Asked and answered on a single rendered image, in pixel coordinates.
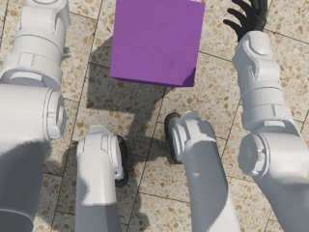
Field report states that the robot left forearm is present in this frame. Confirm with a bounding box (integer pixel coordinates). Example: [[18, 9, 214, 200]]
[[0, 0, 70, 91]]

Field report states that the right robot hand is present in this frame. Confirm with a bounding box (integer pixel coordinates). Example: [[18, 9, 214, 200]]
[[223, 0, 268, 43]]

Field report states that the carton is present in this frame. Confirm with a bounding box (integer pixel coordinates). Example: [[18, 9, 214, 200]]
[[109, 0, 206, 88]]

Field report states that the robot right forearm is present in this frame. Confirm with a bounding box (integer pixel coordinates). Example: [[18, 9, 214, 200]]
[[232, 31, 309, 152]]

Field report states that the left robot thigh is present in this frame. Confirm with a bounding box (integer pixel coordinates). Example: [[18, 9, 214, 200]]
[[74, 131, 123, 232]]

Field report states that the robot right upper arm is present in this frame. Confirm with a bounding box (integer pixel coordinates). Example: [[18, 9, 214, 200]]
[[238, 131, 309, 232]]

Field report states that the robot left upper arm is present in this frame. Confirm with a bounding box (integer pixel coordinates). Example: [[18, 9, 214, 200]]
[[0, 83, 68, 232]]

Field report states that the robot right shin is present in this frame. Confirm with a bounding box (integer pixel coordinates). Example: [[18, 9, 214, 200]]
[[175, 110, 217, 143]]

